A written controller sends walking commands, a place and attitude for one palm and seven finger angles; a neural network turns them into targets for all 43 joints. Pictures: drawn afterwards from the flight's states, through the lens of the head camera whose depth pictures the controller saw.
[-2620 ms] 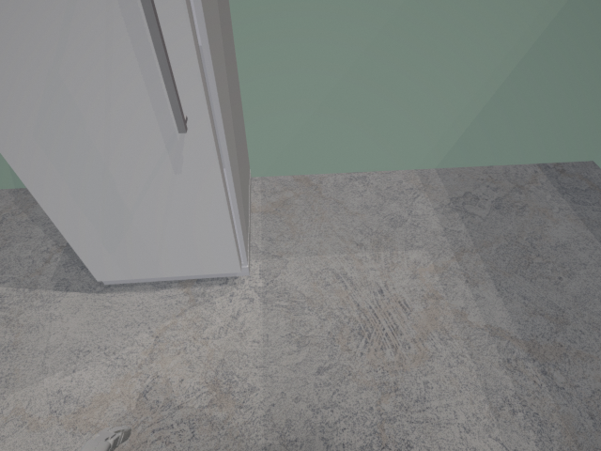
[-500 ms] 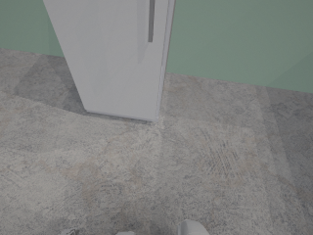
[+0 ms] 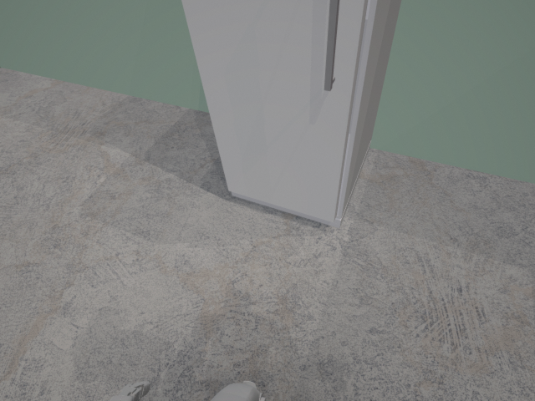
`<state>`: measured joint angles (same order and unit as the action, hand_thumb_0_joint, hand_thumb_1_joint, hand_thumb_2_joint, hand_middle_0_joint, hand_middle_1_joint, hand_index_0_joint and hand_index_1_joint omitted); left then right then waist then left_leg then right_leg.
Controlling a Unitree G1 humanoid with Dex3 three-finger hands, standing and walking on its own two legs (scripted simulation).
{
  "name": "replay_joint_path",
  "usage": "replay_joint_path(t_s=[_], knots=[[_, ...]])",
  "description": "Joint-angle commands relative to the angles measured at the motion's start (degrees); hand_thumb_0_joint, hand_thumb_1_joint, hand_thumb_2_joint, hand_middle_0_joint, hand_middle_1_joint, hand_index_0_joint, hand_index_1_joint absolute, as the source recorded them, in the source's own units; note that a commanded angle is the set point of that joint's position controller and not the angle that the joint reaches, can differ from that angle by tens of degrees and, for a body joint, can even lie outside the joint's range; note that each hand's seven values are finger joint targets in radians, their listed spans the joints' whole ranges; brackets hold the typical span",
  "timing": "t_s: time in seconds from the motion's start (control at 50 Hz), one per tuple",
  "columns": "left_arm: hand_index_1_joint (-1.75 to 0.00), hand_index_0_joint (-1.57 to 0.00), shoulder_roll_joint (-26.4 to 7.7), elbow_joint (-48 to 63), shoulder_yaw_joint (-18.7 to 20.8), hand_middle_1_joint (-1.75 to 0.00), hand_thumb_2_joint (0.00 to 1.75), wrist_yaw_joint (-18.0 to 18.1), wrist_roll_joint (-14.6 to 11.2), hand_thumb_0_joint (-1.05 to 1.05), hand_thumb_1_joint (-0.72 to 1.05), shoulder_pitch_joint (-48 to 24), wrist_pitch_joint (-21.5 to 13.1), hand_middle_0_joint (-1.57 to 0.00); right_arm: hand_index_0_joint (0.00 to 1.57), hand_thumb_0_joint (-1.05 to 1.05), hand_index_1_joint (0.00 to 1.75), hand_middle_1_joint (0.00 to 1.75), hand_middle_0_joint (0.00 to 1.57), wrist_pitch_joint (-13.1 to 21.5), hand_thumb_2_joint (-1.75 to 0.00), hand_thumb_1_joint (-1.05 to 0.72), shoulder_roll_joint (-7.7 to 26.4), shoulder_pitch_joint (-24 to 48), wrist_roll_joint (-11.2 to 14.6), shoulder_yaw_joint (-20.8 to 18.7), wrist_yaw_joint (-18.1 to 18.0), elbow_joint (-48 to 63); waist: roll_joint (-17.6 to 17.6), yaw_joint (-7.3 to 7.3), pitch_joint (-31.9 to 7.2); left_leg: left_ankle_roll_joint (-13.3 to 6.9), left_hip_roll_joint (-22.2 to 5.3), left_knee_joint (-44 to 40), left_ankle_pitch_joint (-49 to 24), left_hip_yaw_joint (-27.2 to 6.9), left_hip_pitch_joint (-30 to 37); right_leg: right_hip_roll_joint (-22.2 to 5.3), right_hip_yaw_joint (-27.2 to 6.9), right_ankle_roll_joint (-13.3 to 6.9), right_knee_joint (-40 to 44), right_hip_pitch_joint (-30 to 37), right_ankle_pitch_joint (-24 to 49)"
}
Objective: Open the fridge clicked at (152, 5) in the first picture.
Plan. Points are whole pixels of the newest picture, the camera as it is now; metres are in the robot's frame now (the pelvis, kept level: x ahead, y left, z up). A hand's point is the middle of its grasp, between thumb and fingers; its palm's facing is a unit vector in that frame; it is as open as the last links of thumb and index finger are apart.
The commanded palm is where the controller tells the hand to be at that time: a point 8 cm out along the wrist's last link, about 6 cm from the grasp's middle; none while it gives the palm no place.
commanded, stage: walk to a spot facing it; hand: right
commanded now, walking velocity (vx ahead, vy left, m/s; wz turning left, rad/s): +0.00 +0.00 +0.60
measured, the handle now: out of the picture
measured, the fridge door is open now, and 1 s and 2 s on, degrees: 0 0 0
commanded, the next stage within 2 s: turn to face it in 1.62 s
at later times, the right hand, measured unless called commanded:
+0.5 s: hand out of the picture +0.15 -0.11 -0.15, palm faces -0.33 +0.91 -0.27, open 7.4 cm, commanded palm none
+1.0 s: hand (370, 383) +0.19 -0.16 -0.18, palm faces -0.51 +0.85 -0.15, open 7.4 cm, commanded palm none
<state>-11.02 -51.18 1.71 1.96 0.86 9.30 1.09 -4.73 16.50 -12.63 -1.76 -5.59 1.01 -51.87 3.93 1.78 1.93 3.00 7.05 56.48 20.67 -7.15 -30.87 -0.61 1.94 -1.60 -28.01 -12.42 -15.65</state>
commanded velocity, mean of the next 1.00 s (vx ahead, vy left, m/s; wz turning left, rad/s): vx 0.17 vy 0.00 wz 0.60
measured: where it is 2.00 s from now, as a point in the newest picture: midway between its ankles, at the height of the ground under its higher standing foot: (212, 372)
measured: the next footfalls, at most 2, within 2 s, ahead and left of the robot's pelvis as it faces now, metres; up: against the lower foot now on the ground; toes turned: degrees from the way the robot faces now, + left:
left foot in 0.40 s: -0.04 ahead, +0.14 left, +0.00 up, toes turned +21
right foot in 0.86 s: +0.14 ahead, -0.05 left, +0.00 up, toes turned +25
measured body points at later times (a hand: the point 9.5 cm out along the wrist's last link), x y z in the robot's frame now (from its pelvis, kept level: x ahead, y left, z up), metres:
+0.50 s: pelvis -0.03 +0.03 -0.01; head +0.00 +0.06 +0.44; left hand -0.12 +0.29 -0.17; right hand +0.17 -0.16 -0.13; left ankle -0.07 +0.13 -0.74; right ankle -0.01 -0.11 -0.68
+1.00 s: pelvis +0.07 +0.01 +0.00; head +0.10 -0.03 +0.45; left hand +0.00 +0.26 -0.11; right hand +0.22 -0.20 -0.17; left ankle -0.04 +0.12 -0.65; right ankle +0.10 -0.06 -0.74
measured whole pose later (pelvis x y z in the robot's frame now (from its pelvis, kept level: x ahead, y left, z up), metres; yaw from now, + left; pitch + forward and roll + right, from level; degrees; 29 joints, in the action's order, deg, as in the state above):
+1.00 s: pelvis +0.07 +0.01 +0.00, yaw +36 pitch -1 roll +3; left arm -10.0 -51.6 1.4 0.8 1.6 14.3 -3.1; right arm -2.8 14.5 -19.0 -1.9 -5.4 2.5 -57.3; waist 2.6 1.8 0.4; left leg 0.8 0.4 65.0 19.3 0.0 -26.9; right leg -4.8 10.3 -1.9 -27.8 -9.7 -17.2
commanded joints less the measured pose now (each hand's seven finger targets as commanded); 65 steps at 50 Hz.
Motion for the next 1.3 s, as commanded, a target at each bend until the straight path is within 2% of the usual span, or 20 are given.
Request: replay_joint_path(t_s=[0.0,0.06,0.16,0.32,0.34,0.36,0.38,0.4,0.48,0.6,0.68,0.74,0.8,0.82,0.84,0.86,0.92,1.0,1.08,1.28], knots=[[-0.30,-0.20,-10.0,6.3,2.3,-0.30,0.90,0.6,0.3,0.00,0.90,-6.2,-1.9,-0.20,0.20,0.00,0.30,0.30,0.20,0.8,-0.90,-0.90,4.0,-3.7,-0.4,-1.7,1.2,3.2,-11.5,2.23,0.9,1.8,-5.1,19.0,-2.4,3.7,-2.1,-13.2,-5.4,-4.7,13.8,-4.6,2.4],[-0.30,-0.20,-9.8,3.6,2.7,-0.30,0.90,0.6,0.4,0.00,0.90,3.2,-2.0,-0.20,0.20,0.00,0.30,0.30,0.20,1.4,-0.90,-0.90,2.6,2.1,0.0,-0.7,1.3,4.6,-11.9,-2.34,0.0,2.3,-6.9,10.4,-0.9,5.8,-6.9,-14.2,-4.9,-6.0,10.9,6.6,11.2],[-0.30,-0.20,-11.4,1.2,3.6,-0.30,0.90,0.3,0.5,0.00,0.90,9.1,-2.0,-0.20,0.20,0.00,0.30,0.30,0.20,1.3,-0.90,-0.90,1.5,6.7,0.5,0.1,1.2,5.7,-13.9,-4.99,-0.5,2.1,-9.4,-1.4,4.1,8.3,-2.7,-18.5,-4.2,-7.6,9.2,10.7,21.6],[-0.30,-0.20,-13.2,0.0,4.6,-0.30,0.90,-0.6,0.5,0.00,0.90,7.3,-1.4,-0.20,0.20,0.00,0.30,0.30,0.20,2.4,-0.90,-0.90,1.2,3.4,0.7,0.2,0.8,4.6,-15.1,-2.55,-5.3,-1.5,-7.6,-24.1,-2.9,12.7,15.7,-19.5,4.8,-2.9,-0.6,5.1,23.5],[-0.30,-0.20,-12.6,0.1,4.5,-0.30,0.90,-0.8,0.3,0.00,0.90,7.7,-1.2,-0.20,0.20,0.00,0.30,0.30,0.20,3.1,-0.90,-0.90,2.9,0.8,0.6,-0.1,0.5,3.8,-11.5,-1.02,-7.2,-2.5,-9.0,-32.3,-10.1,11.2,23.7,-18.3,7.5,0.2,-7.5,0.9,19.6],[-0.30,-0.20,-9.1,0.9,3.7,-0.30,0.90,-1.3,-0.3,0.00,0.90,9.3,-0.8,-0.20,0.20,0.00,0.30,0.30,0.20,3.9,-0.90,-0.90,9.0,-2.2,0.1,-0.9,-0.4,3.0,3.9,0.24,-9.9,-6.2,-20.1,-36.7,-20.6,-2.0,35.8,-13.9,10.7,4.2,-18.8,-12.0,3.8],[-0.30,-0.20,-6.0,4.1,2.4,-0.30,0.90,-1.3,0.2,0.00,0.90,4.1,-0.5,-0.20,0.20,0.00,0.30,0.30,0.20,3.9,-0.90,-0.90,13.2,-4.9,0.5,-2.0,-1.4,2.5,14.0,2.25,-7.8,-11.6,-30.6,-36.5,-40.8,-17.1,34.4,-6.9,8.1,6.4,-30.6,-23.6,-20.1],[-0.30,-0.20,-7.5,4.4,2.6,-0.30,0.90,-0.6,0.1,0.00,0.90,2.8,0.2,-0.20,0.20,0.00,0.30,0.30,0.20,3.5,-0.90,-0.90,12.3,-5.7,0.9,-1.8,-1.9,2.3,8.9,2.78,-8.3,-14.6,-30.1,-35.4,-39.6,-12.8,32.1,-7.4,0.7,5.4,-35.9,-23.2,-18.4],[-0.30,-0.20,-8.0,1.9,3.0,-0.30,0.90,-1.2,0.7,0.00,0.90,3.2,0.7,-0.20,0.20,0.00,0.30,0.30,0.20,3.8,-0.90,-0.90,6.6,2.9,0.9,-0.6,-2.0,4.1,4.7,-1.30,-3.0,-11.9,-20.5,-37.6,-23.6,-6.2,24.3,-8.0,0.1,6.8,-36.3,-21.5,-6.7],[-0.30,-0.20,-8.1,2.8,3.3,-0.30,0.90,-2.4,1.2,0.00,0.90,0.2,-0.3,-0.20,0.20,0.00,0.30,0.30,0.20,5.3,-0.90,-0.90,7.8,-1.4,0.6,-0.6,-1.0,2.3,4.2,0.34,-0.6,-12.9,-18.7,-43.0,1.9,-12.0,22.9,-6.2,1.3,7.3,-29.5,-22.2,-4.3],[-0.30,-0.20,-7.5,4.6,3.1,-0.30,0.90,-2.7,0.8,0.00,0.90,-2.7,-1.6,-0.20,0.20,0.00,0.30,0.30,0.20,6.0,-0.90,-0.90,8.1,-3.6,0.3,-0.8,-0.9,1.7,5.0,1.23,-0.3,-14.1,-19.1,-42.6,1.3,-15.6,24.6,-4.8,0.9,6.8,-21.3,-21.2,-6.3],[-0.30,-0.20,-6.9,5.2,2.9,-0.30,0.90,-2.5,0.2,0.00,0.90,-1.9,-2.5,-0.20,0.20,0.00,0.30,0.30,0.20,5.9,-0.90,-0.90,8.4,-2.8,0.2,-1.0,-0.9,1.9,5.9,0.58,-0.1,-13.8,-18.6,-40.7,-1.7,-16.6,20.1,-2.9,1.2,5.6,-13.0,-13.2,-7.6],[-0.30,-0.20,-7.8,2.1,3.0,-0.30,0.90,-1.5,0.0,0.00,0.90,7.9,-3.5,-0.20,0.20,0.00,0.30,0.30,0.20,5.5,-0.90,-0.90,6.7,0.8,0.6,-0.9,-0.6,2.6,1.8,-4.66,-1.5,-9.6,-12.7,-32.6,0.4,-12.2,7.0,-1.5,3.1,5.0,2.1,8.8,-0.3],[-0.30,-0.20,-12.1,0.2,3.8,-0.30,0.90,-0.6,0.2,0.00,0.90,14.4,-4.0,-0.20,0.20,0.00,0.30,0.30,0.20,5.4,-0.90,-0.90,3.0,1.2,0.9,-0.1,-0.3,3.5,-9.4,-7.67,-4.2,-6.8,-7.0,-20.7,3.6,-6.7,-1.3,-9.8,-5.4,3.5,8.1,19.3,-8.0],[-0.30,-0.20,-18.1,-0.7,5.0,-0.30,0.90,-0.5,1.0,0.00,0.90,19.3,-4.1,-0.20,0.20,0.00,0.30,0.30,0.20,5.4,-0.90,-0.90,-0.8,0.3,1.3,0.6,0.4,4.6,-26.3,-8.87,-5.8,-3.2,-1.1,-1.9,14.1,3.6,-11.9,-26.4,-25.8,-1.0,16.5,23.0,-21.3],[-0.30,-0.20,-18.2,0.2,4.6,-0.30,0.90,-0.6,0.6,0.00,0.90,17.5,-3.6,-0.20,0.20,0.00,0.30,0.30,0.20,5.5,-0.90,-0.90,1.6,2.5,0.6,0.2,0.5,5.6,-20.4,-8.08,-2.0,-3.1,-6.5,4.8,11.8,2.8,-12.4,-31.3,-29.8,-4.1,19.9,14.9,-28.3],[-0.30,-0.20,-10.2,1.7,2.3,-0.30,0.90,-0.4,0.6,0.00,0.90,8.0,-4.5,-0.20,0.20,0.00,0.30,0.30,0.20,4.9,-0.90,-0.90,2.2,1.1,-0.3,-1.0,2.1,2.1,-11.2,-3.21,6.1,-2.3,-10.6,12.9,-1.0,4.9,-9.5,-22.6,-14.6,-1.2,21.4,3.4,-19.0],[-0.30,-0.20,-6.7,-0.7,1.6,-0.30,0.90,0.0,0.1,0.00,0.90,10.6,-5.7,-0.20,0.20,0.00,0.30,0.30,0.20,3.7,-0.90,-0.90,-1.3,-3.2,-0.3,-0.5,2.1,-0.3,-11.8,-1.21,3.4,-1.0,-10.5,15.7,-10.4,6.3,-8.3,-17.0,1.4,2.1,17.4,6.3,4.8],[-0.30,-0.20,-4.9,-3.5,1.3,-0.30,0.90,0.4,-0.1,0.00,0.90,15.3,-6.0,-0.20,0.20,0.00,0.30,0.30,0.20,3.0,-0.90,-0.90,-2.7,-1.3,-0.3,-0.4,1.8,-0.4,-12.9,-1.35,3.9,-0.4,-10.4,15.8,-13.4,7.7,-12.3,-16.3,6.7,3.6,15.4,10.0,19.0],[-0.30,-0.20,-4.8,-9.2,1.7,-0.30,0.90,0.4,1.1,0.00,0.90,24.0,-5.2,-0.20,0.20,0.00,0.30,0.30,0.20,4.2,-0.90,-0.90,-5.3,15.3,-0.1,1.4,2.3,3.8,-10.9,-5.67,8.3,-3.2,-9.8,-11.5,-8.0,17.0,-11.4,-19.5,13.5,-3.2,11.5,20.1,37.0]])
